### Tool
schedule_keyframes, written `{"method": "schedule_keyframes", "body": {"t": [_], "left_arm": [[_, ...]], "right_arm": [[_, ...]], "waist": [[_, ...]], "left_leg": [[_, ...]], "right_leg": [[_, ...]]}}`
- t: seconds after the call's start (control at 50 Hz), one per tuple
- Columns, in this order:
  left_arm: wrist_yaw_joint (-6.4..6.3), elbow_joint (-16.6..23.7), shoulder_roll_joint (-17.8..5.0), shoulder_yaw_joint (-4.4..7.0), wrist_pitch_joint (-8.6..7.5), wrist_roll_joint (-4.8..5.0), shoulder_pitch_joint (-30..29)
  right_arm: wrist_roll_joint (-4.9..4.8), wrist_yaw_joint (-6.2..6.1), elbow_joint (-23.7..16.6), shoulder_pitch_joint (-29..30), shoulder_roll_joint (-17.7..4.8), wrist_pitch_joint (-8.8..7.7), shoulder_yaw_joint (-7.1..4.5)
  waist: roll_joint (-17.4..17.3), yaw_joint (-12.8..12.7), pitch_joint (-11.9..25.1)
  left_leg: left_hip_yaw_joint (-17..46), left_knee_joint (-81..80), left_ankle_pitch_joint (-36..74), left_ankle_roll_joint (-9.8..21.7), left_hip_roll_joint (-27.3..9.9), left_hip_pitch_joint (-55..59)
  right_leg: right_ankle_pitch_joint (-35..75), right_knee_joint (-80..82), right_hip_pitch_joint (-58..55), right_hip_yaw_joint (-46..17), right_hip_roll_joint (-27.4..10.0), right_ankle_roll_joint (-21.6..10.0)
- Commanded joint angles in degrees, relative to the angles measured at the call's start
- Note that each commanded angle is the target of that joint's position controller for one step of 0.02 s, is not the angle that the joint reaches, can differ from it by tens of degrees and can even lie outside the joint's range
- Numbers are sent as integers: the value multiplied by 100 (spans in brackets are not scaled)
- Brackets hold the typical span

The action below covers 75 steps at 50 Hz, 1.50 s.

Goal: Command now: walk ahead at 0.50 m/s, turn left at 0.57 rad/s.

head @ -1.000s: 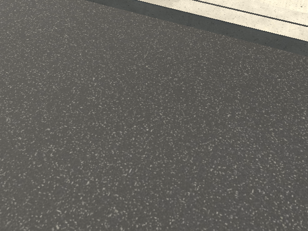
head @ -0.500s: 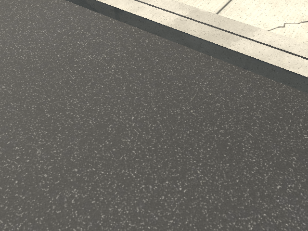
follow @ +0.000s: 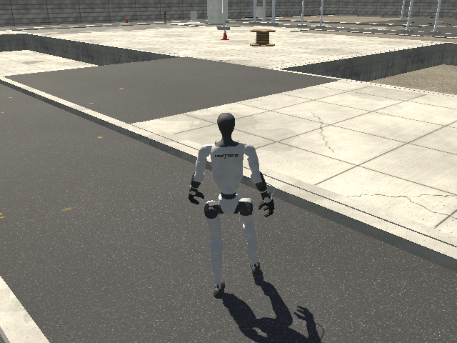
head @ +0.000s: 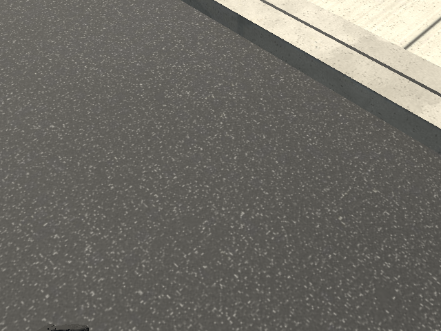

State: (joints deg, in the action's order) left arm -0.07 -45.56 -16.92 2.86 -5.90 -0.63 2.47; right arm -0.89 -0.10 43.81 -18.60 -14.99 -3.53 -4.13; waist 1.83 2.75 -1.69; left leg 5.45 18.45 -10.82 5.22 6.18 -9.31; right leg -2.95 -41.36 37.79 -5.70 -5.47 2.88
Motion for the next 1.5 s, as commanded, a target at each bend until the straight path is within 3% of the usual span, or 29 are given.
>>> {"method": "schedule_keyframes", "body": {"t": [0.02,0.12,0.16,0.18,0.2,0.22,0.24,0.26,0.32,0.42,0.6,0.66,0.7,0.72,0.74,0.76,0.78,0.8,0.82,0.92,1.06,1.14,1.18,1.2,1.24,1.3,1.34,1.44,1.5], "left_arm": [[29,479,-265,32,-77,61,-513],[117,605,-645,164,-202,117,-463],[92,405,-827,289,-266,78,351],[52,325,-1101,373,-284,-16,1165],[32,181,-1599,502,-208,-90,1825],[74,142,-1215,433,-169,68,1836],[59,277,-742,312,-134,93,1552],[47,325,-595,255,-84,51,1259],[31,237,-391,179,-63,-22,942],[23,56,-688,298,-123,37,1054],[-15,-190,-1037,366,114,160,1511],[-65,-172,-1292,443,226,232,1468],[-119,-113,-1227,408,280,247,1388],[-86,12,-643,206,230,-24,1647],[16,274,-296,23,38,21,1946],[99,213,-900,174,-103,279,1379],[119,370,-914,170,-151,392,987],[63,310,-810,148,-132,280,944],[20,237,-832,178,-72,140,1004],[-52,74,-470,125,232,19,1324],[73,263,-355,48,189,48,432],[120,195,-504,133,142,-60,700],[39,230,-1015,213,121,-162,750],[11,162,-577,114,203,-148,823],[37,94,-168,-29,338,-37,699],[82,211,-403,11,440,-1,-31],[86,214,-408,32,454,10,12],[-21,-47,-267,28,348,45,189],[-30,-173,-229,44,403,60,154]], "right_arm": [[-25,-65,-330,-85,-1035,-47,-284],[-33,-124,-305,-171,-960,37,-284],[-10,-124,-400,-45,-773,72,-216],[55,-97,-520,-10,-462,58,-89],[-64,-88,-670,-802,-65,-4,27],[-164,-105,-605,-962,-559,-20,-19],[-150,-111,-600,-415,-993,13,-130],[-74,-122,-680,-13,-1025,50,-151],[-62,-43,-821,191,-724,112,-155],[-43,-3,-1089,518,-447,200,-80],[-74,305,-1533,1841,-314,122,6],[-29,343,-1570,1500,-607,163,-143],[-44,249,-1156,-120,-1126,215,-457],[-64,111,-1008,-735,-1566,267,-561],[-51,134,-1208,-422,-1818,171,-501],[18,191,-1138,-552,-1203,107,-335],[75,201,-1104,-267,-1086,48,-266],[78,210,-1092,157,-950,4,-205],[91,199,-1105,483,-767,-23,-151],[144,89,-856,763,-839,-123,-133],[138,-35,-383,506,-817,68,-83],[41,-42,-176,653,-684,133,-27],[242,-42,-65,-209,-458,47,35],[227,-76,88,-478,-277,68,100],[107,-124,44,-9,-470,275,56],[143,-161,208,38,-460,589,41],[167,-148,296,150,-703,625,-2],[163,-183,525,222,-520,340,23],[125,-189,691,158,-463,330,28]], "waist": [[-660,76,156],[-892,-74,202],[-934,-502,575],[-506,-863,1314],[1238,-595,2074],[1445,-618,1994],[746,-777,1225],[320,-732,759],[444,-431,203],[243,-402,93],[157,-814,-315],[414,-424,43],[221,490,904],[-948,485,1421],[-1859,-3,2306],[-858,424,2182],[-787,323,1332],[-270,22,838],[-303,-184,659],[-433,-556,574],[-649,-146,583],[-609,-422,581],[318,26,1135],[833,-43,1558],[827,-163,1375],[572,92,821],[48,-192,326],[-164,-269,665],[-230,-263,673]], "left_leg": [[868,-522,860,708,-1148,-572],[1663,245,633,559,-1486,178],[1627,1032,1035,347,-1169,86],[1229,2442,590,136,-819,-510],[454,4391,-1778,-303,31,-2561],[505,5392,-2354,-371,-343,-3527],[513,5697,-1825,-404,-605,-3770],[293,5631,-1368,-429,-823,-3628],[176,5024,-781,-412,-1216,-3054],[49,4179,-84,-529,-1355,-3354],[-716,1969,881,-280,-1096,-3006],[-1123,1777,20,61,-618,-2145],[-1145,1239,392,465,-202,201],[611,1325,758,848,-1403,2022],[3927,286,-499,1955,-2690,3320],[3584,-102,-634,1619,-2677,3085],[2674,-67,392,1414,-2526,2254],[1855,10,1718,1211,-2265,1316],[1279,12,2596,1090,-2029,695],[136,-316,4320,1014,-1675,-312],[-153,-91,3481,696,-1565,149],[99,760,2796,409,-1526,286],[-143,1562,811,-177,-765,-459],[-235,2021,-664,-477,-593,-813],[-164,2133,-1874,-626,-671,-958],[-196,883,-673,-511,-804,-178],[-115,682,-1003,-277,-864,-555],[-146,659,189,-395,-892,-496],[-189,695,444,-424,-872,-429]], "right_leg": [[930,884,-869,340,438,39],[169,1405,-1167,83,468,-216],[-15,1706,-2340,212,450,-476],[-275,1567,-3731,-488,-348,-815],[-1181,1913,-5793,-2965,-1702,-1752],[-2507,2316,-5883,-4088,-1998,-1904],[-2680,2435,-5214,-3235,-1721,-1620],[-2047,2476,-4482,-2363,-1468,-1403],[-768,2907,-3248,-999,-945,-1251],[319,3270,-3243,-1,-1022,-1447],[1108,3049,-4025,1290,-1040,-1091],[3631,2012,-4353,1612,-1088,-927],[3935,-180,-3543,1872,-806,-655],[214,-2050,-1757,1818,-451,-431],[-3156,-3746,178,830,614,-247],[-2760,-3988,688,124,290,-329],[-2365,-3759,773,236,125,-387],[-1999,-3308,450,269,-136,-337],[-1884,-2907,61,255,-275,-272],[-1085,-1783,-735,422,-142,55],[464,478,-1182,448,160,-30],[621,1526,-1826,509,326,-384],[4340,1239,-3478,-339,-626,-975],[4294,1214,-3925,-870,-1095,-1650],[2580,1675,-3499,-1315,-1200,-1811],[-144,2011,-2227,-788,-654,-1117],[-1577,1993,-2018,-53,-42,-648],[1003,1263,-2919,145,52,-776],[1244,1164,-3014,206,88,-841]]}}
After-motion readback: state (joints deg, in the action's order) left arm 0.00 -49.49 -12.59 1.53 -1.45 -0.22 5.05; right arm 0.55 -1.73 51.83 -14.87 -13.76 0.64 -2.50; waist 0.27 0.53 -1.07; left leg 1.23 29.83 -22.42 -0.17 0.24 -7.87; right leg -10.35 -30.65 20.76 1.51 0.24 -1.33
